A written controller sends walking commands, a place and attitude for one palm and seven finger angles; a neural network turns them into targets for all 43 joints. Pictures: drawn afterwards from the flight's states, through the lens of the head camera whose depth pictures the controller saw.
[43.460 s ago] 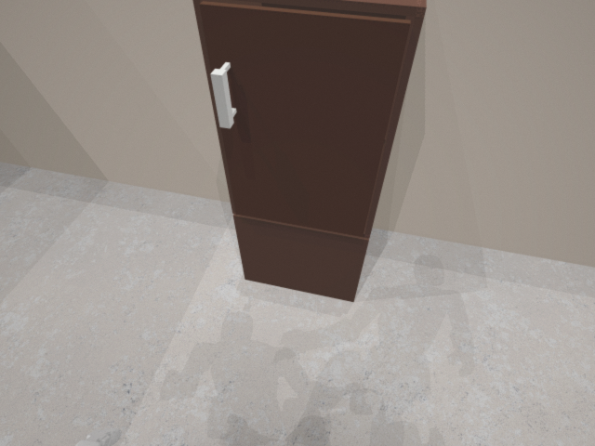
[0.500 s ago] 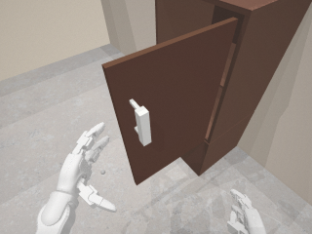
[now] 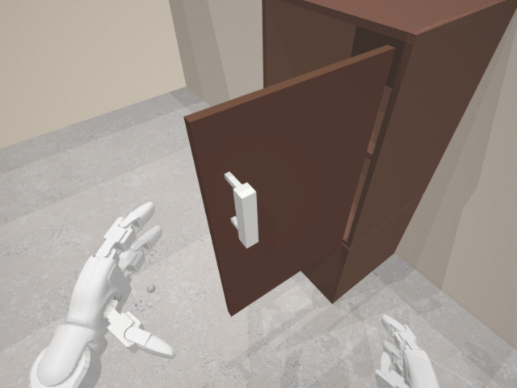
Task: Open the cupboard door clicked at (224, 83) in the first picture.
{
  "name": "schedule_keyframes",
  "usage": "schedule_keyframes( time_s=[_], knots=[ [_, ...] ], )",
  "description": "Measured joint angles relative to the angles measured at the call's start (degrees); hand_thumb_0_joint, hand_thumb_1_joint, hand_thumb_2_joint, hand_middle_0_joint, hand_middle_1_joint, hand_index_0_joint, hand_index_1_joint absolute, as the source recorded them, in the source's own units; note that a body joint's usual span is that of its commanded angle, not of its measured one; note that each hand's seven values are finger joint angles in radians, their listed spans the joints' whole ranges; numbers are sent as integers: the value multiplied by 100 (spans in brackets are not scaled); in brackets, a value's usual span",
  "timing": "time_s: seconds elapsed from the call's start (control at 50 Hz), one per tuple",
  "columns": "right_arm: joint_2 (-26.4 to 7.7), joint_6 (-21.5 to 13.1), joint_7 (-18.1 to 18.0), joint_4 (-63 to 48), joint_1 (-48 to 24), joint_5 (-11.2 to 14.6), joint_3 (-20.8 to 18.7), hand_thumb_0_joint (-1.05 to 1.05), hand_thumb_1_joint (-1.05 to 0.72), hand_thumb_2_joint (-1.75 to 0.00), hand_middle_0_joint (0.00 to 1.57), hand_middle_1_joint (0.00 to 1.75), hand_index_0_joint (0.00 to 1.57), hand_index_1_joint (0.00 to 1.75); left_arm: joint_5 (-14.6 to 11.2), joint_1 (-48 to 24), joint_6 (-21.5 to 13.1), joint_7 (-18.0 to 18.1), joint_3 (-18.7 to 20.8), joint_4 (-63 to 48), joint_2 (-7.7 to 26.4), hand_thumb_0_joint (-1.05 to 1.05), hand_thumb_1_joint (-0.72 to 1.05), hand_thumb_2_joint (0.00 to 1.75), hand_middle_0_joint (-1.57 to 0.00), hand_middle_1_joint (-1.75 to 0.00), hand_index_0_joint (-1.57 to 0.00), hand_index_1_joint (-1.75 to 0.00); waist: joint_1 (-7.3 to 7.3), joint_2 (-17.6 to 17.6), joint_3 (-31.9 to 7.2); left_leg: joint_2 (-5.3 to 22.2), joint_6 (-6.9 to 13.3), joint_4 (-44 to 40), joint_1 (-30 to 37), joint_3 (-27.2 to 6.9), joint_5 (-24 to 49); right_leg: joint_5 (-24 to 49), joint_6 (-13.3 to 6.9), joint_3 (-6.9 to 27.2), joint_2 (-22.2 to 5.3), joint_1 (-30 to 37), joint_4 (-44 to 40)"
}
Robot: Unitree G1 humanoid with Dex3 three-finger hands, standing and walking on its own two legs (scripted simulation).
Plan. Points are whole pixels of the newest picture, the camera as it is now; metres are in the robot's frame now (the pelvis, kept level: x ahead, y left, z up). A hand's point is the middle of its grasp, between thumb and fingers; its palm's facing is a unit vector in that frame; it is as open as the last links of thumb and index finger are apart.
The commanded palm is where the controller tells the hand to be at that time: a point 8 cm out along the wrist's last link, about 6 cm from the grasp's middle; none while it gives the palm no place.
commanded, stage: draw the hand back to the body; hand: left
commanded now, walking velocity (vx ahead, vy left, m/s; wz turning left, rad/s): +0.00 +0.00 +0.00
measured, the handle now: (239, 209) +0.38 +0.07 +0.09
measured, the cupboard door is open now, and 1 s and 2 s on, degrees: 88 88 88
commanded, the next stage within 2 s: step back with the hand held close in 1.16 s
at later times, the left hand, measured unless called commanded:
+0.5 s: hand (90, 268) +0.22 +0.23 +0.15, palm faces +0.34 -0.86 -0.37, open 12.5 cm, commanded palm +0.17 +0.27 +0.17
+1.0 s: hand (55, 257) +0.22 +0.26 +0.17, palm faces +0.45 -0.80 -0.39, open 7.7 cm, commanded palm +0.17 +0.30 +0.19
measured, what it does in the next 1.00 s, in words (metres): stands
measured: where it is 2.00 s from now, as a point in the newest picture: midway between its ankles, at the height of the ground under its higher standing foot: outside the picture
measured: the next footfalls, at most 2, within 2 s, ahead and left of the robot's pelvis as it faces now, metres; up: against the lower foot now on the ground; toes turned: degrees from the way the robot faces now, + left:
none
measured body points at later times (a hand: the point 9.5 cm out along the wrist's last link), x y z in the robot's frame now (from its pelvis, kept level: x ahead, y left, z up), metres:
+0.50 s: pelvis +0.01 +0.00 +0.02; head +0.00 -0.02 +0.47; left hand +0.20 +0.27 +0.17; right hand +0.19 -0.21 -0.07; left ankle -0.02 +0.11 -0.72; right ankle +0.01 -0.12 -0.72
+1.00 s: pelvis +0.02 +0.00 +0.03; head +0.01 -0.02 +0.47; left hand +0.19 +0.30 +0.19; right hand +0.21 -0.22 -0.06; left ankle -0.02 +0.11 -0.72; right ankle +0.02 -0.12 -0.72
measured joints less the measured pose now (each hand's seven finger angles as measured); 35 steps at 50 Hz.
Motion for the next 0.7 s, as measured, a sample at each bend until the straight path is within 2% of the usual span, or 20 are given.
schedule_keyframes(
  time_s=[0.1, 0.12, 0.16, 0.2, 0.26, 0.32, 0.46, 0.7],
  knots=[
    [-39, -59, -63, 71, -70, 16, 12, 1, -91, -90, 21, 30, 20, 30, -121, 24, 100, -169, 223, -57, 120, -1, -47, 32, -15, -30, -15, -30, 52, 2, 22, 8, -4, -75, 118, -42, 35, 42, -4, -43, 10, 153, -115],
    [-30, -58, -89, 94, -90, -14, 1, 1, -91, -90, 21, 30, 20, 30, 62, 17, 119, 2, 219, -97, 185, -1, -45, 32, -15, -30, -15, -30, 78, -7, 52, 12, -6, -117, 180, -38, 50, 58, -7, -39, 16, 211, -157],
    [6, -31, -135, 151, -145, -94, -18, 1, -91, -90, 21, 30, 20, 30, 446, 70, 111, 574, 190, -220, 287, -1, -42, 34, -16, -30, -15, -30, 95, -22, 126, 27, -15, -273, 341, -26, 114, 128, -6, -29, 36, 370, -319],
    [35, 20, -145, 195, -188, -141, -28, 1, -91, -90, 21, 30, 20, 30, 715, 173, 67, 1073, 184, -325, 289, -1, -37, 36, -16, -30, -15, -30, 90, -30, 201, 37, -15, -464, 506, -15, 198, 220, -8, -20, 53, 535, -519],
    [54, 95, -139, 263, -217, -188, -43, 1, -91, -90, 21, 30, 20, 30, 976, 294, 7, 1537, 159, -410, 236, -1, -28, 39, -16, -30, -16, -30, 106, -31, 312, 32, -7, -753, 738, 9, 327, 348, -5, 0, 56, 757, -796],
    [69, 165, -131, 371, -231, -225, -50, 1, -91, -90, 21, 30, 20, 30, 1123, 370, -58, 1768, 149, -425, 234, -1, -19, 43, -16, -30, -16, -30, 132, -28, 387, 9, 4, -1027, 953, 35, 443, 442, 6, 23, 42, 943, -1019],
    [126, 318, -104, 571, -277, -261, -75, 1, -91, -90, 21, 30, 20, 30, 1235, 403, -141, 1934, 398, -370, 365, 0, 4, 53, -17, -30, -17, -30, 162, 6, 480, -1, 12, -1482, 1346, 88, 602, 572, 20, 72, 45, 1284, -1395],
    [93, 473, -19, 610, -359, -255, -200, 1, -91, -90, 21, 30, 20, 30, 1194, 465, -205, 1931, 947, -470, 523, 1, 46, 71, -19, -30, -19, -30, 206, 67, 467, 27, 6, -1785, 1647, 143, 657, 633, 26, 122, 84, 1553, -1674]
  ],
)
